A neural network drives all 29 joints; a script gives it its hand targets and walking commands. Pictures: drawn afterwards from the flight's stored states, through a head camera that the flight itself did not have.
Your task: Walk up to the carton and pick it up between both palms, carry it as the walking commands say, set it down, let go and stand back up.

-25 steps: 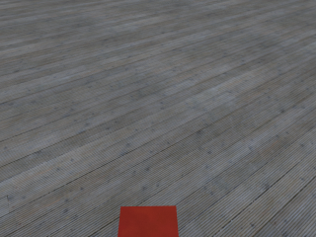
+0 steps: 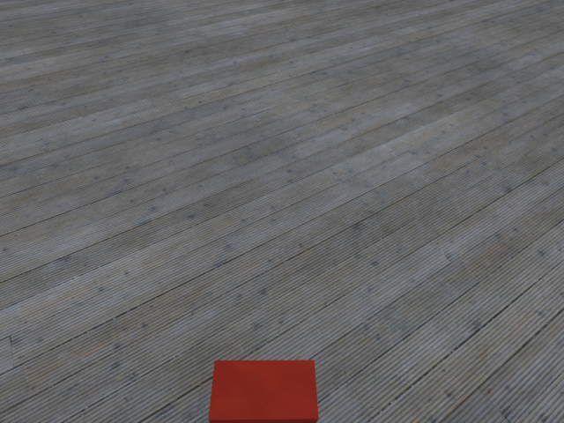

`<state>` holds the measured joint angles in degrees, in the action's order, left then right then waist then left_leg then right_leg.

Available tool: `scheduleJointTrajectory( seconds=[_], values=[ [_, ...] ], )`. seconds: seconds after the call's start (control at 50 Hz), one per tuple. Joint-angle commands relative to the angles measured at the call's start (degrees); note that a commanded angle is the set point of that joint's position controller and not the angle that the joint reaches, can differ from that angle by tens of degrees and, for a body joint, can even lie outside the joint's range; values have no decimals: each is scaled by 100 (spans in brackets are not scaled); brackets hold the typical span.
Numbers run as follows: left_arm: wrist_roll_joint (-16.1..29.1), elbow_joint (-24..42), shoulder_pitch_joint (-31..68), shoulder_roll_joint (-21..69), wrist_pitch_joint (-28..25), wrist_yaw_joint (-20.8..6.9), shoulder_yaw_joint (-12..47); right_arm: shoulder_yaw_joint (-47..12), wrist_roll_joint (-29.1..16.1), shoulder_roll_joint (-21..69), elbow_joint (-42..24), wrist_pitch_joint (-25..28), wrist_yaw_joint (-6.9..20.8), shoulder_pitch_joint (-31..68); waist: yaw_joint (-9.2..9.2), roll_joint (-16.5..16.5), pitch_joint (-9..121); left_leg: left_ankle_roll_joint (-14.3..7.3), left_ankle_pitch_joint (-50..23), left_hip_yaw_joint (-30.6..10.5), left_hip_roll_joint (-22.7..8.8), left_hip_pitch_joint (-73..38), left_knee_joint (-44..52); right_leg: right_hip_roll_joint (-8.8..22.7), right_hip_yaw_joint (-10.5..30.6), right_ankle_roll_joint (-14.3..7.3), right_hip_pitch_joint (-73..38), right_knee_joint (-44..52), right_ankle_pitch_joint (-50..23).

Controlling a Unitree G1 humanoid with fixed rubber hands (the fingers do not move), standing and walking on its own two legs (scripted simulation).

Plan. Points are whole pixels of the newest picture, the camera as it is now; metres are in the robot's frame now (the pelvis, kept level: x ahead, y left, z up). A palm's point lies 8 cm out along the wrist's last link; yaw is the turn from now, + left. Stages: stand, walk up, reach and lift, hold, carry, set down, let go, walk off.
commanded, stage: stand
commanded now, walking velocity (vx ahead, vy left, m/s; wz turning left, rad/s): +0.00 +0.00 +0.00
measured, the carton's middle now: (264, 396) +0.31 +0.04 -0.68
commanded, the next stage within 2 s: none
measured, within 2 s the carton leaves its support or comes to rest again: neither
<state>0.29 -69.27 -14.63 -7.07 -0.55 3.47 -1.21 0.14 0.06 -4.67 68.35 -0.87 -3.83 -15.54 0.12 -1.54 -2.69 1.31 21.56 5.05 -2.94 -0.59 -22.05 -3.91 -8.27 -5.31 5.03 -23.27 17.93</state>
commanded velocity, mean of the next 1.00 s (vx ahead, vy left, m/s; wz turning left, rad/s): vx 0.00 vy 0.00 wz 0.00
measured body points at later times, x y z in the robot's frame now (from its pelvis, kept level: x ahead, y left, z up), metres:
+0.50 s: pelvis +0.02 +0.01 +0.00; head +0.04 +0.02 +0.45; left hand +0.02 +0.23 -0.17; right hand +0.00 -0.19 -0.16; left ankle -0.11 +0.12 -0.74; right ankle -0.05 -0.05 -0.74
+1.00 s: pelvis +0.01 +0.03 +0.00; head +0.03 +0.05 +0.45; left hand +0.04 +0.26 -0.17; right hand +0.02 -0.19 -0.16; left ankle -0.11 +0.12 -0.74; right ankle -0.05 -0.05 -0.74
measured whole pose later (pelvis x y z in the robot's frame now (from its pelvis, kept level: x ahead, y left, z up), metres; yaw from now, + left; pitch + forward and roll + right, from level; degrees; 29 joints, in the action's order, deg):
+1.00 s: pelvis +0.01 +0.03 +0.00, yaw -1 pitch -1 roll -1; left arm 0.7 -68.8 -10.3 -9.6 -1.5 2.9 -0.8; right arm 0.3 0.6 -8.0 67.4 1.5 -4.2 -13.0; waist 1.3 -0.3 -2.9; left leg -1.2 23.6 6.7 -0.9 -2.0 -22.7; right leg -1.9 -6.5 -2.2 5.0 -25.9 20.0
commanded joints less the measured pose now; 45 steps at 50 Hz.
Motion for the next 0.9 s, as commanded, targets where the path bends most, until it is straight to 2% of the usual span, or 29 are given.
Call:
scheduleJointTrajectory(
  seconds=[0.0,0.08,0.1,0.12,0.16,0.2,0.22,0.26,0.28,0.3,0.32,0.36,0.44,0.48,0.5,0.52,0.56,0.58,0.6,0.62,0.66,0.7,0.72,0.76,0.78,0.8,0.84,0.86,0.88],
  values=[
    [4,141,-438,-356,-77,-29,-23,38,17,-482,-28,59,-17,-579,17,416,-195,-237,-2541,-282,-511,523,268,1175,1012,107,-183,322,-3379],
    [13,150,-326,-415,-87,-8,-37,24,38,-582,-72,113,-41,-471,10,604,-106,-216,-3383,-258,-547,315,141,1117,1037,122,-144,103,-3599],
    [22,146,-429,-480,-104,-21,-35,22,46,-574,-17,120,-48,-541,13,316,-38,-221,-2923,-217,-514,231,96,1133,981,112,-104,141,-3618],
    [31,165,-330,-442,-86,-5,-56,-23,51,-476,-48,111,-39,-595,20,140,-81,-247,-3149,-264,-520,344,92,1125,932,94,-253,69,-3728],
    [13,157,-258,-474,-80,-22,-30,21,29,-627,-35,122,-59,-453,49,264,-148,-285,-3117,-372,-583,349,166,1085,910,164,-143,216,-3242],
    [4,145,-277,-393,-91,-7,-17,23,14,-483,-14,97,-43,-498,1,255,-150,-225,-2696,-211,-469,329,105,1190,1077,45,-116,143,-3916],
    [2,66,-393,-533,-118,3,0,47,49,-631,-57,97,-44,-331,53,-60,-146,-253,-2540,-235,-484,287,49,1223,1098,42,-116,176,-4229],
    [-6,127,-208,-514,-105,-8,-18,31,12,-581,-40,127,-48,-381,42,248,-299,-229,-2449,-279,-473,512,142,1228,1108,57,-171,187,-4118],
    [17,85,-203,-543,-128,13,-10,22,39,-596,-30,121,-36,-385,25,-67,-149,-257,-2559,-333,-460,393,35,1280,1106,39,-262,190,-4432],
    [7,140,-109,-648,-125,-9,-43,51,34,-656,-17,112,-49,-403,7,213,-229,-249,-2385,-302,-491,412,165,1261,1128,42,-198,199,-3937],
    [30,153,-59,-608,-125,-3,-73,12,38,-643,-24,133,-40,-479,17,195,-173,-259,-2960,-403,-563,381,229,1153,1067,73,-286,179,-3730],
    [15,122,-132,-603,-120,-12,-43,25,47,-684,-8,154,-29,-422,37,149,-209,-274,-2889,-384,-557,379,209,1123,967,92,-245,244,-3553],
    [-9,110,-123,-691,-114,6,-32,78,36,-790,-90,190,-55,-232,68,296,100,-228,-3255,-107,-515,150,-95,1181,992,32,-211,-23,-4417],
    [28,147,-80,-710,-120,0,-44,31,39,-742,-68,193,-51,-419,27,132,-13,-246,-3321,-223,-552,255,15,1105,935,66,-202,-22,-3882],
    [20,106,-149,-717,-130,4,-22,56,30,-836,-57,184,-61,-356,100,322,4,-237,-3423,-216,-528,283,28,1102,899,63,-347,-57,-4233],
    [29,89,-173,-775,-140,13,-80,66,40,-878,23,212,-75,-465,119,153,181,-247,-3818,-199,-556,339,-45,1082,807,98,-586,-157,-4492],
    [36,123,-198,-680,-97,-3,-55,53,3,-786,-38,190,-72,-379,68,355,177,-254,-3453,-95,-507,206,-99,1127,872,97,-337,-70,-4068],
    [8,118,-110,-732,-89,-1,-43,89,-1,-906,-102,200,-80,-368,123,439,122,-268,-3699,-187,-544,189,-4,1088,848,85,-360,-149,-4153],
    [32,105,-181,-746,-109,20,-50,65,16,-872,-113,206,-80,-392,102,201,273,-275,-3926,-247,-590,72,-117,1081,896,93,-370,-137,-4307],
    [42,180,-61,-772,-143,8,-47,67,29,-923,-50,215,-91,-524,65,385,173,-203,-4108,-145,-509,133,-98,1053,784,132,-302,-196,-4273],
    [3,134,-145,-775,-138,7,-10,96,26,-918,-99,205,-72,-332,78,241,-10,-228,-3466,-25,-469,209,-239,1120,842,89,-167,-139,-4599],
    [9,118,-104,-800,-148,20,-42,88,29,-897,-110,214,-82,-334,79,364,73,-212,-3614,8,-434,198,-171,1131,844,99,-235,-225,-4870],
    [22,104,-58,-819,-153,13,-40,81,26,-940,-120,222,-78,-386,92,95,71,-213,-3752,-145,-488,256,-126,1131,833,106,-305,-228,-4886],
    [23,140,-120,-911,-168,4,-60,106,18,-1003,-142,226,-85,-203,106,338,174,-230,-3473,-61,-439,273,-275,1158,918,62,-430,-196,-4955],
    [19,201,-31,-969,-189,7,-52,146,37,-1090,-209,249,-94,-242,105,126,143,-234,-3579,-51,-427,338,-260,1152,842,94,-436,-222,-5180],
    [-7,163,44,-1065,-210,2,-22,175,13,-1223,-194,242,-87,-83,130,460,10,-166,-3583,-2,-456,189,-126,1172,963,56,-159,-193,-5165],
    [29,212,186,-992,-190,-1,-60,108,68,-1126,-134,223,-85,-284,58,287,149,-264,-3577,-231,-514,99,-9,1093,928,166,-218,-142,-4262],
    [40,259,325,-1032,-180,-15,-88,81,95,-1138,-124,257,-78,-477,61,165,22,-228,-4239,-290,-590,220,78,998,668,206,-289,-257,-3930],
    [25,248,256,-996,-182,-3,-72,123,55,-1198,-114,309,-100,-404,75,513,92,-185,-4787,-180,-594,42,8,906,658,222,-137,-278,-4063]
  ],
)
